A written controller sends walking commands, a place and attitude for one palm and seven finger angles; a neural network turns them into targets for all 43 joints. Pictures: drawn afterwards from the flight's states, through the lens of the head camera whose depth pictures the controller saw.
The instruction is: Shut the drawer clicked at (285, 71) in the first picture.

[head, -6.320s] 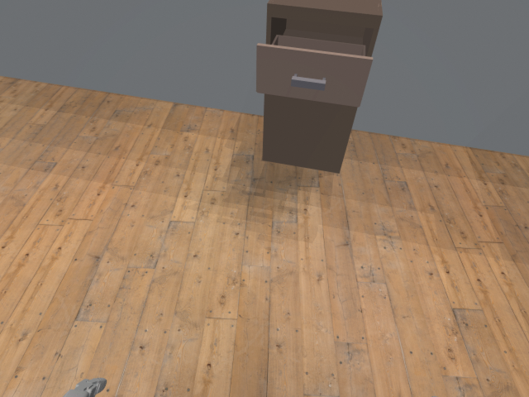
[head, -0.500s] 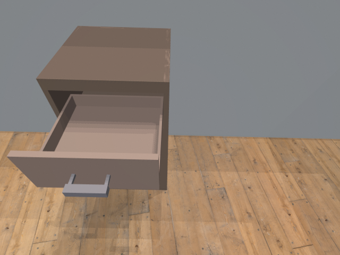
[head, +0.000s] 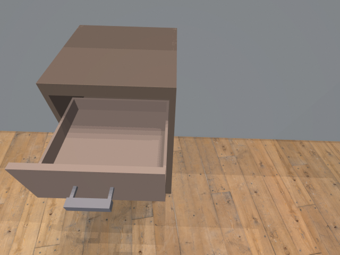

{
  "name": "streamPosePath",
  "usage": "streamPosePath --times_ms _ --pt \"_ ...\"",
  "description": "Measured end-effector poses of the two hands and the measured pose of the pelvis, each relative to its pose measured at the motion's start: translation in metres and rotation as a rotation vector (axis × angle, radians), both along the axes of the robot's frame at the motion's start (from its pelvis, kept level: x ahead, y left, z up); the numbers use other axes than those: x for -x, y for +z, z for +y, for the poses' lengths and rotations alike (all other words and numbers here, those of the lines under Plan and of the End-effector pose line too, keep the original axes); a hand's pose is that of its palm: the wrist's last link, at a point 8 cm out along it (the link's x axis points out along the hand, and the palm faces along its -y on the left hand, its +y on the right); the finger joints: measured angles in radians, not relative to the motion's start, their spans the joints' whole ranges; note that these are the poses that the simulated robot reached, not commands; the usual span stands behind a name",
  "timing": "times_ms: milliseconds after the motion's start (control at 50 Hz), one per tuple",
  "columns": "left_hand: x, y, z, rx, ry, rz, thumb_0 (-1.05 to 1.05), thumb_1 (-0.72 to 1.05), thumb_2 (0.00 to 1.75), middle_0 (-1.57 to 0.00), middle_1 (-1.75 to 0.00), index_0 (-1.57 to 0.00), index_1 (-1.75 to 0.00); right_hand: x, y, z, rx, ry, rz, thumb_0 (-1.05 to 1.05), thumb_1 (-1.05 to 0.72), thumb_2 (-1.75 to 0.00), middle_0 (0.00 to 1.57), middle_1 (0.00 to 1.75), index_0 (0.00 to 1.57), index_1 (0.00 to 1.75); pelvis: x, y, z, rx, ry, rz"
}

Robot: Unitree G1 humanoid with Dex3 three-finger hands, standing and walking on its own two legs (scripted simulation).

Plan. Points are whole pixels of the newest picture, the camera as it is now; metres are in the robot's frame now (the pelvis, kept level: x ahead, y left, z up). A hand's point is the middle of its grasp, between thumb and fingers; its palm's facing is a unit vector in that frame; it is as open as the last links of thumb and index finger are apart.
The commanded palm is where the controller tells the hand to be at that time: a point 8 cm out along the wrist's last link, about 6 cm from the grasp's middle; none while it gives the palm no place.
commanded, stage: come to a stop and stand still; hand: left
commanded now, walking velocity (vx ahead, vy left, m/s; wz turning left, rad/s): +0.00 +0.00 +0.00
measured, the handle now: (91, 197) +0.28 +0.24 -0.08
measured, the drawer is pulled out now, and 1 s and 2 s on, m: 0.28 0.28 0.28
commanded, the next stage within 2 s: look again from close up in 0.18 s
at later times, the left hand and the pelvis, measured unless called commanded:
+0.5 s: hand out of the picture +0.00 +0.20 -0.18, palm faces +0.00 -0.97 -0.24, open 7.4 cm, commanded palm none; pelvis +0.00 +0.02 -0.01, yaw +0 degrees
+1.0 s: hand out of the picture +0.06 +0.24 -0.14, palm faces +0.14 -0.96 -0.23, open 7.4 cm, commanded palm +0.07 +0.27 -0.07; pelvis -0.02 +0.05 +0.00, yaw -1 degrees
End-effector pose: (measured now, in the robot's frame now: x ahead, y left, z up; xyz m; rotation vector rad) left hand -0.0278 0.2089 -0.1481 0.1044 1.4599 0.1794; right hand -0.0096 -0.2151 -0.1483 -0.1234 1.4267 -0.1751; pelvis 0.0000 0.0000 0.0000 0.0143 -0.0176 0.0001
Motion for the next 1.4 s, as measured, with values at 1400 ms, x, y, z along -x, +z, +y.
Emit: streamPosePath --times_ms 1400 --pt "-0.079 0.102 0.043 -0.032 -0.13 -1.529 0.02 0.89 0.9 -0.5 -0.63 -0.52 -0.63 -0.16 0.016 0.005 0.109 0.296 -0.952 0.01 -0.91 -0.9 0.2 0.3 0.2 0.3 0.09 -0.105 0.014 0.056 0.04 0.22"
